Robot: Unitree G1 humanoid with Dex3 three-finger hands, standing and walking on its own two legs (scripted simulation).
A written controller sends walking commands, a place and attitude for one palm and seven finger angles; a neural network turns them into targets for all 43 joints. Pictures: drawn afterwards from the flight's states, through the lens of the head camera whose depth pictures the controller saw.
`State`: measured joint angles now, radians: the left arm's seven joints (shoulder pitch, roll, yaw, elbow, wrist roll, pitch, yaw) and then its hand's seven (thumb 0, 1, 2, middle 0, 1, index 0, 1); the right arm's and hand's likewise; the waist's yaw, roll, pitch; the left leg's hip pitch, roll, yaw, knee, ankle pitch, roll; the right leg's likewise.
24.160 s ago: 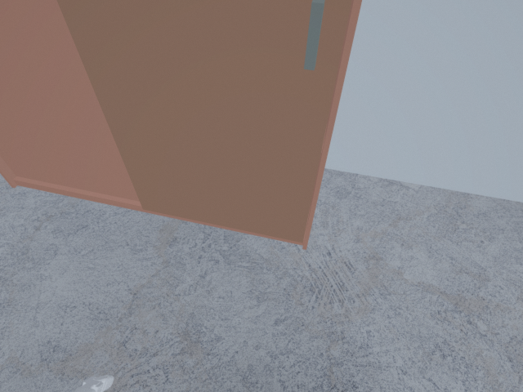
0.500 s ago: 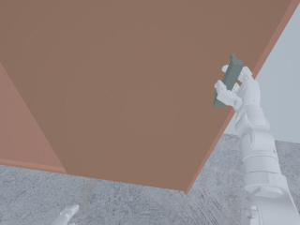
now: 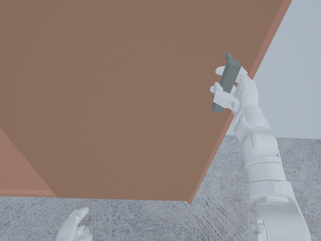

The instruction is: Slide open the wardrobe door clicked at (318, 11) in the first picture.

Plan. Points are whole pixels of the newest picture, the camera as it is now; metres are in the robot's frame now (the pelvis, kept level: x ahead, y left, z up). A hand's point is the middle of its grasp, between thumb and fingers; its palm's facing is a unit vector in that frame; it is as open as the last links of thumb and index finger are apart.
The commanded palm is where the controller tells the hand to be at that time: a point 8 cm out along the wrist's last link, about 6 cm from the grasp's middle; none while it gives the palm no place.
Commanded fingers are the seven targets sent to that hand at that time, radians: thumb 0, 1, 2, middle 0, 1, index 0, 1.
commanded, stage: tug the door sideways, standing still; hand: right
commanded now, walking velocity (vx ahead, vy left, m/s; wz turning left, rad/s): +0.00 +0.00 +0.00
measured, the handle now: (222, 83) +0.47 -0.13 +0.18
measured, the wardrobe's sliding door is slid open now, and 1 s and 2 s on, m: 0.00 0.02 0.20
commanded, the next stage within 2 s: step sideways, sliding the door along in 0.34 s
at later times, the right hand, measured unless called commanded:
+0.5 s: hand (212, 95) +0.41 -0.09 +0.18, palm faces +0.01 +1.00 -0.06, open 6.2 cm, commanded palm +0.39 -0.12 +0.19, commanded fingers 0.00 -0.90 -0.90 0.45 1.40 0.45 1.40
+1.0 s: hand (208, 95) +0.42 -0.09 +0.18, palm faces +0.12 +0.99 -0.05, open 6.2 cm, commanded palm +0.40 -0.09 +0.18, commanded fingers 0.00 -0.90 -0.90 0.45 1.40 0.45 1.40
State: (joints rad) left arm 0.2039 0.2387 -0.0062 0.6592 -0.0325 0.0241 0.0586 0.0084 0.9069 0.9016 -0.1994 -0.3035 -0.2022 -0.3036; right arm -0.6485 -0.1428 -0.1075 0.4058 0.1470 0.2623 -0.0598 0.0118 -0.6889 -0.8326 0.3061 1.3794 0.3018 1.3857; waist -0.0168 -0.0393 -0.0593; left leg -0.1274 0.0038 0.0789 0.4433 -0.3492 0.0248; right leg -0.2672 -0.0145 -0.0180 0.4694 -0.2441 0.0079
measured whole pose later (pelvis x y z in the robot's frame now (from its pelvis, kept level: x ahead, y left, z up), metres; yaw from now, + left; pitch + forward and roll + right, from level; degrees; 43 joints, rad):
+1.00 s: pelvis -0.02 +0.05 -0.01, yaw -2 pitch -1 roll +0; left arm 0.20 0.25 0.01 0.72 -0.02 -0.02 0.11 0.01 0.91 0.90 -0.20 -0.30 -0.20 -0.30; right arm -0.76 -0.19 -0.04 0.44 0.10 -0.10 -0.12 -0.04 -0.70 -0.84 0.43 1.40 0.22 1.39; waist -0.05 0.00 0.18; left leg -0.25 0.01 0.14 0.63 -0.35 0.06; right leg -0.35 -0.05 -0.13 0.68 -0.26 0.00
